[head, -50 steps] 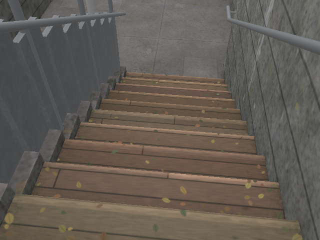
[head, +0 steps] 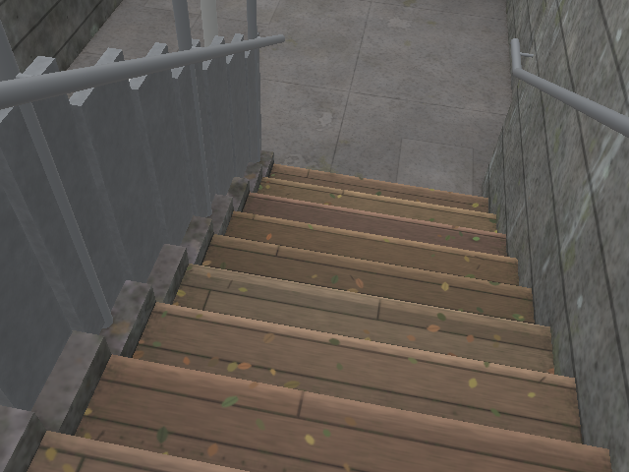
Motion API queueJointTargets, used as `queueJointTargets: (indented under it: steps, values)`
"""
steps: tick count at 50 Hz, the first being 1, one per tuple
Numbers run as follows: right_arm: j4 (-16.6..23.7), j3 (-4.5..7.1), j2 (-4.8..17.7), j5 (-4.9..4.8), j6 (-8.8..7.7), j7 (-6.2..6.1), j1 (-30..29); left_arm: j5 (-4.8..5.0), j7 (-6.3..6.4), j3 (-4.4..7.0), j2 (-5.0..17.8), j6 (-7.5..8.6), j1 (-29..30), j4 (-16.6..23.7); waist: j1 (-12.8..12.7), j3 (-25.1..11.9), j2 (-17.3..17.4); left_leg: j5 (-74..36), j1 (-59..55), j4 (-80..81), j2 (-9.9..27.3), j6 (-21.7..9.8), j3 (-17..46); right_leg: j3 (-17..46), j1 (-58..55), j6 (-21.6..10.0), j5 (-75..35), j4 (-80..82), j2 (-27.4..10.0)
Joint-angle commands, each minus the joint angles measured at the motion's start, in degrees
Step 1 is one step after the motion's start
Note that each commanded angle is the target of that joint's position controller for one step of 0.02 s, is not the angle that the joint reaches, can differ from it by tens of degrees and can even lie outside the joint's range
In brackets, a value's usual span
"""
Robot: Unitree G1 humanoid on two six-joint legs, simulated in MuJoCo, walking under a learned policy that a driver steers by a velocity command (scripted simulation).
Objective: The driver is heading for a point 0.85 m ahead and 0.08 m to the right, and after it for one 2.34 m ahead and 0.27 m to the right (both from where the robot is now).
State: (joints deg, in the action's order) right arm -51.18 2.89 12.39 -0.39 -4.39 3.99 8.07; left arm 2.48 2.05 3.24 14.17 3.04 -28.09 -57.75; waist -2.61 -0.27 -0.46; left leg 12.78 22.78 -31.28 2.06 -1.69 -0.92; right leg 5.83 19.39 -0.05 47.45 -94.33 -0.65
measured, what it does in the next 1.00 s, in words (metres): goes down: right foot 0.16 m lower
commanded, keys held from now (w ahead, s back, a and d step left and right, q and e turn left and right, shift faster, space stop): w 1.00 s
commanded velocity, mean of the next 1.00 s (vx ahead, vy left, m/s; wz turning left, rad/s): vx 0.50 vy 0.00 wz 0.00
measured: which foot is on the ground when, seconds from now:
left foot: down 0.00-0.52, up 0.54-1.00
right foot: up 0.00-0.50, down 0.52-1.00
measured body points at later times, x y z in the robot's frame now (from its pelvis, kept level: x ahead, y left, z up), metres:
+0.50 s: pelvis +0.25 -0.03 -0.11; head +0.25 -0.04 +0.34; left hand +0.44 +0.20 -0.21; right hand +0.17 -0.28 -0.26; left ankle +0.07 +0.10 -0.73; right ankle +0.37 -0.14 -0.85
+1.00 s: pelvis +0.50 -0.03 -0.22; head +0.50 -0.03 +0.23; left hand +0.42 +0.21 -0.37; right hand +0.70 -0.26 -0.32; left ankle +0.68 +0.12 -0.93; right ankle +0.35 -0.14 -0.89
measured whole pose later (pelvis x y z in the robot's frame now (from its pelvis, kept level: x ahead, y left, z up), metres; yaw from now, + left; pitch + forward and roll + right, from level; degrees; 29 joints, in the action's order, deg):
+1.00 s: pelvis +0.50 -0.03 -0.22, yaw -1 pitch +2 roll -2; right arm -45.5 3.3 13.1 -0.2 -2.6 2.9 5.3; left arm 1.2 2.8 1.6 9.6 2.7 -28.9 -57.8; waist -5.0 -3.3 3.0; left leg -25.4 35.1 -31.5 4.1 -2.5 4.9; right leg -0.9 11.8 -1.5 42.4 -52.3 3.1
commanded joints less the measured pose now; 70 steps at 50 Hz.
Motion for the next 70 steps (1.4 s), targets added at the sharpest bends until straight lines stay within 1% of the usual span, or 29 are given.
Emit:
queueJointTargets:
  steps: [1, 2, 5, 9, 12, 15, 21, 25, 26, 27, 28, 29, 30, 31, 33, 38, 41, 44, 51, 54, 55, 56, 57, 58, 59, 61, 65, 66, 70]
  values:
    - [-7.8, 4.28, 15.9, -2.37, 2.06, -0.35, 29.2, 3.16, -0.23, -0.33, 1.8, 2.8, -3.8, 7.3, 8.3, -17.2, 17.9, -1.9, -43.0, 5.1, 25.1, -18.5, 35.7, 4.2, 41.8, -0.8, -9.9, -20.0, 1.5]
    - [-6.1, 2.54, 11.2, -0.85, 1.72, -0.84, 21.9, 3.36, 1.71, 0.21, 4.4, 2.01, 4.5, 9.1, 6.6, -8.7, 5.9, 13.6, -30.6, 14.1, 24.3, -17.3, 39.8, 0.7, 42.4, -1.8, -18.0, -15.5, -1.9]
    - [-3.6, -1.1, 1.2, 1.26, -1.31, -0.75, 6.9, -0.89, 1.62, 1.14, 4.3, -0.19, 4.5, 8.1, -0.6, 3.9, 4.2, 2.0, 0.6, 7.8, 16.6, -11.7, 26.6, 4.5, 31.1, -4.2, -34.2, 5.9, -7.2]
    - [-7.2, 0.22, 6.9, 2.72, -0.84, -4.58, 15.1, -2.13, -0.33, 1.33, 1.0, -0.28, 3.8, 8.1, -1.0, -0.3, 8.0, -15.9, 0.9, 6.7, 11.8, -14.1, 17.5, 0.2, 24.7, 0.1, -47.5, 22.7, -7.4]
    - [-8.6, -0.32, 3.8, -0.68, -1.37, -5.57, 20.6, -2.13, -1.88, 2.01, 3.4, 0.4, 15.4, 12.8, 2.9, 2.0, 4.1, -3.2, -8.9, 3.4, 11.6, -11.7, 17.6, 4.4, 35.9, -2.6, -61.7, 38.6, -8.2]
    - [-7.5, -1.06, 3.3, -0.7, -0.75, -7.23, 19.7, -4.09, -3.98, 1.1, 0.1, 0.7, 20.3, 14.1, 4.1, 3.3, 3.7, 5.4, 4.6, 0.2, 5.5, -9.0, 8.3, -2.1, 17.8, -2.8, -81.3, 53.5, -3.9]
    - [-6.1, 0.65, 6.0, -1.08, 2.97, -8.34, 21.7, -1.35, -5.46, -0.28, -0.8, -0.07, 26.2, 17.3, 8.7, 6.6, 4.4, 6.5, -5.1, -14.4, 7.3, -9.6, 13.1, -1.1, 17.1, -1.1, -65.3, 66.5, -4.4]
    - [-7.9, 1.05, 5.6, -1.05, 3.35, -7.98, 21.1, -2.11, -5.2, 2.23, 3.6, 0.49, 8.8, 9.9, 1.0, 0.9, 0.1, -7.4, -5.4, -38.4, 5.7, -6.9, 11.5, -6.5, -5.4, -4.5, -62.3, 74.9, -4.3]
    - [-9.0, 1.06, 4.8, -1.45, 2.15, -6.99, 21.5, -3.06, -4.96, 3.08, 6.2, 0.51, -3.7, 6.1, -4.6, -4.1, -5.2, 4.6, 5.1, -62.1, -0.6, -3.7, 8.2, -2.6, -22.2, -8.2, -74.1, 71.0, -7.8]
    - [-9.8, -0.05, -1.1, -1.34, 0.73, -5.57, 28.7, -2.95, -5.65, 1.75, 6.2, 0.63, -8.3, 3.7, -2.5, -10.6, -19.1, 41.1, 28.3, -87.1, -8.0, -1.2, 8.6, 0.6, -41.9, -10.7, -87.3, 49.3, -12.9]
    - [-6.9, 0.05, 3.0, -2.55, -0.92, -4.7, 30.1, -0.82, -5.74, 2.33, 8.2, -0.38, -10.3, 3.6, -2.8, -17.5, -22.8, 37.5, 35.3, -92.2, -6.4, 0.2, 12.2, 12.6, -44.4, -14.8, -76.0, 52.6, -18.2]
    - [-2.2, 0.01, 3.5, -3.9, -1.67, -4.98, 22.6, 0.34, -5.48, 3.33, 11.4, -1.4, -12.1, 1.7, -3.8, -17.7, -22.4, 31.1, 43.3, -90.7, -6.3, 1.1, 9.4, 26.1, -43.4, -20.2, -48.5, 65.6, -24.2]
    - [-0.2, 0.16, 4.4, -3.8, -0.09, -6.77, 12.2, -0.25, -4.78, 0.83, 4.0, -2.36, -7.1, 1.4, -3.0, -6.5, -7.2, 23.7, 48.8, -86.9, -3.0, 0.2, 2.5, 25.4, -33.7, -15.9, -30.5, 74.1, -20.4]
    - [0.7, -0.29, 3.6, -4.38, 0.86, -7.93, 11.1, -2.42, -4.31, 0.75, 5.3, -1.26, -0.8, 3.3, -0.3, -3.6, -7.0, 14.7, 44.9, -81.5, -0.4, -1.2, 5.1, 29.0, -23.1, -18.0, -26.6, 75.9, -23.2]
    - [-0.7, 0.77, 5.1, -1.65, 2.3, -7.5, 13.8, -3.86, -4.95, -2.1, -2.5, 1.18, 9.8, 5.7, 6.3, 2.9, -0.4, 0.0, 36.2, -64.3, 4.6, -3.2, 10.4, 20.2, -3.0, -13.5, -31.5, 71.2, -16.7]
    - [1.7, 0.9, 1.3, 1.46, 1.9, -5.18, 10.4, -3.59, -0.45, -0.75, 3.2, 2.07, 3.4, 1.3, 6.3, -0.7, -5.9, -18.0, 23.1, -34.2, 6.0, 0.1, 8.5, 9.4, 1.0, -14.4, -59.0, 70.4, -11.6]
    - [5.3, 1.64, 4.4, -0.01, 1.4, -3.75, 0.6, -1.22, -0.26, -0.63, 1.7, 2.77, -3.9, -0.9, 1.9, 1.2, -2.2, -29.9, 34.0, -20.1, 5.7, -1.9, 10.6, 10.9, -11.5, -12.8, -44.3, 66.6, -11.4]
    - [7.0, 0.7, 1.8, 2.33, 0.31, -2.1, -5.3, -1.42, 1.06, -1.15, 0.7, 1.78, -1.8, 0.8, 0.5, 3.8, -0.3, -46.7, 17.9, -5.1, 2.4, -2.3, 5.6, 3.9, 1.9, -10.2, -32.6, 62.8, -6.1]
    - [11.0, -0.21, 1.6, -1.32, 1.14, -0.09, -9.9, -1.28, 1.68, 0.29, 2.9, -1.87, -3.5, 2.0, -4.4, 6.8, -4.0, -29.9, 12.5, 8.6, 2.4, 0.2, 4.8, 8.0, -6.5, -10.7, -33.9, 46.2, -7.6]
    - [2.8, 2.6, 7.3, -0.14, 0.49, -1.05, 12.6, -1.11, 0.85, 0.49, 3.1, -1.53, -1.7, -0.3, 6.5, -0.5, -1.2, -29.2, -12.8, 12.8, 2.5, -3.8, 0.5, 4.7, -3.3, -8.3, -47.1, 19.1, -4.5]
    - [-1.9, 3.37, 9.3, 1.25, 0.79, -1.06, 25.5, -0.7, -0.18, 0.59, 0.8, -0.33, -3.4, -1.9, 10.8, -6.5, 6.2, -43.7, -33.2, 3.5, 7.6, -7.3, 4.8, 1.2, 13.1, -4.2, -25.5, -7.1, 3.7]
    - [-2.8, 1.7, 9.1, 1.1, 1.22, -0.48, 27.2, -0.16, -0.87, -0.55, -3.1, 1.13, -10.9, -1.4, 7.5, -11.9, 19.0, -58.4, -48.2, -14.4, 13.5, -10.3, 11.0, 4.4, 32.9, -2.3, 5.4, -26.1, 6.6]
    - [-3.2, 3.16, 12.8, -0.79, 2.32, -0.32, 29.9, 1.28, -1.4, -0.66, 0.1, 2.6, -11.4, 2.3, 8.3, -21.2, 23.5, -39.5, -52.2, -7.8, 20.7, -17.5, 26.0, 7.2, 39.8, -0.5, 3.4, -30.2, 6.2]
    - [-4.6, 3.64, 13.8, -2.11, 3.12, -0.7, 28.3, 2.3, -0.78, -0.88, 1.0, 2.6, -1.8, 7.5, 8.5, -17.9, 17.3, -2.2, -47.6, 6.4, 23.2, -20.7, 35.7, 2.7, 47.2, 0.2, -6.4, -19.1, 2.9]
    - [-3.0, 1.39, 6.6, -0.39, 3.36, -1.0, 21.2, 1.48, 0.94, -0.32, 2.9, 0.81, 7.5, 8.9, 7.2, -6.9, 2.9, 11.1, -32.8, 13.7, 19.9, -17.0, 33.0, -2.0, 46.1, -1.3, -14.5, -16.1, -0.5]
    - [-0.7, -0.87, 2.1, 1.9, 0.34, -1.11, 9.2, -0.41, 1.81, 0.08, 2.5, -1.02, 6.2, 8.4, 0.2, 1.8, -2.9, 6.8, -8.9, 9.3, 18.7, -14.7, 32.5, 5.1, 38.2, -2.6, -31.6, 0.2, -4.8]
    - [-4.1, -0.59, 4.8, 1.31, -0.42, -4.32, 13.8, -3.83, 0.7, 0.86, -0.3, -0.41, 6.3, 9.5, -1.4, 0.8, 7.2, -20.8, 2.6, 9.1, 9.0, -13.4, 16.7, 0.8, 24.7, 0.3, -45.1, 26.0, -6.6]
    - [-5.3, -0.49, 4.9, 1.83, -0.39, -5.14, 16.4, -2.81, -0.18, 0.92, -0.3, -0.15, 5.4, 8.9, -1.8, -2.1, 7.3, -23.4, -1.2, 5.9, 9.6, -13.8, 17.0, 0.6, 25.4, 0.3, -50.7, 24.9, -6.3]
    - [-7.5, -1.6, 1.4, -1.76, -0.94, -6.7, 23.4, -3.43, -2.43, 1.43, 1.8, 0.09, 18.8, 14.2, 2.8, 1.9, 3.5, -4.6, -6.7, 0.1, 5.9, -10.0, 12.8, 2.1, 30.4, -1.9, -72.6, 50.4, -5.4]
Keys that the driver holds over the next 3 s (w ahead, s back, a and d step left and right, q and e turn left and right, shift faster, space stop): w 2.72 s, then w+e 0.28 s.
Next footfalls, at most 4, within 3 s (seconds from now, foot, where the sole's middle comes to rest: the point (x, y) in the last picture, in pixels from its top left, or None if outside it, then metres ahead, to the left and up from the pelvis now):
0.52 right None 0.39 -0.14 -0.93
1.10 left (281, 435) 0.70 0.10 -1.09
1.64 right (356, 367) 1.01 -0.12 -1.25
2.22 left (284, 310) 1.31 0.14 -1.41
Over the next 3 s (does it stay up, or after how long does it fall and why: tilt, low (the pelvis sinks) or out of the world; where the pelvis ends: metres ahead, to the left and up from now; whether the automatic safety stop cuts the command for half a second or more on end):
stays up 1.61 0.03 -0.80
